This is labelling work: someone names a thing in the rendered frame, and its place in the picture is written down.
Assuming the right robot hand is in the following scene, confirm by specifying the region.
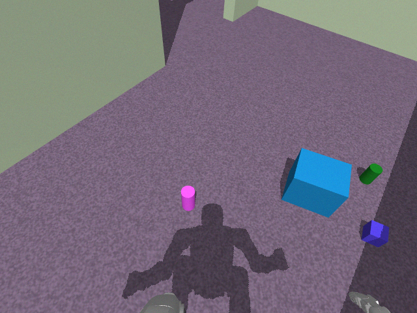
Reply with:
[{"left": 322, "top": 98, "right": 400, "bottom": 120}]
[{"left": 349, "top": 291, "right": 391, "bottom": 313}]

